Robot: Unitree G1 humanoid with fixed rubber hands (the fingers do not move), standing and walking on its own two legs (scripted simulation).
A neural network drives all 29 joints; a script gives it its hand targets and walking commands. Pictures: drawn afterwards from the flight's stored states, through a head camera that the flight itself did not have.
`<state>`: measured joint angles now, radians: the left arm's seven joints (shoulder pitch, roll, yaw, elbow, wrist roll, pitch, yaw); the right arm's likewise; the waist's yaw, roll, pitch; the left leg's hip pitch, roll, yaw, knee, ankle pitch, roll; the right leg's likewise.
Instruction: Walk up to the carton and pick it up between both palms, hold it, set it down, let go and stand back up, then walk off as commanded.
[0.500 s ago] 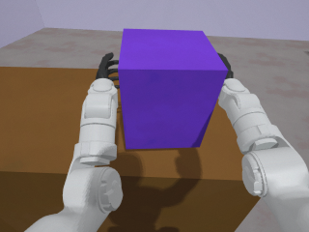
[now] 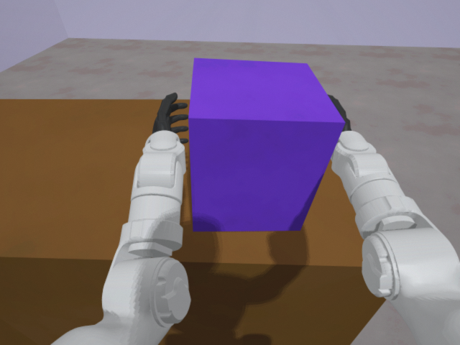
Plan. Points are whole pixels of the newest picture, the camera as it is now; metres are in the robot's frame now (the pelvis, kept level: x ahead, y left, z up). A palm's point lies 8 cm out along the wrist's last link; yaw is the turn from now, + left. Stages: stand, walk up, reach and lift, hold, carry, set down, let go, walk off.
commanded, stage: set down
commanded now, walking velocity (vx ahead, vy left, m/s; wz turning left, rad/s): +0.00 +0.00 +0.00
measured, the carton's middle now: (249, 148) +0.44 -0.02 +0.17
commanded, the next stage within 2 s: none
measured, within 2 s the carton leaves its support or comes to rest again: neither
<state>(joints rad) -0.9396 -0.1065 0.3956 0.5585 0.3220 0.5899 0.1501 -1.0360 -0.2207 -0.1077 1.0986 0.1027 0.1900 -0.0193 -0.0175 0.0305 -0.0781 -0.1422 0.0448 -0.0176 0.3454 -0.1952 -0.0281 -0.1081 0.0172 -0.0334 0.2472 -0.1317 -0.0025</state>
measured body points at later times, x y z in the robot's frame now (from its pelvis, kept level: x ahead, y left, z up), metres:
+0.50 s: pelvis +0.01 +0.00 +0.00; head -0.01 -0.01 +0.45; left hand +0.42 +0.12 +0.18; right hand +0.45 -0.18 +0.17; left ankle -0.01 +0.13 -0.75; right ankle +0.00 -0.12 -0.75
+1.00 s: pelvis +0.01 -0.01 +0.00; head -0.01 -0.01 +0.45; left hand +0.42 +0.12 +0.16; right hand +0.44 -0.18 +0.15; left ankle -0.01 +0.13 -0.75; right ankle +0.00 -0.12 -0.75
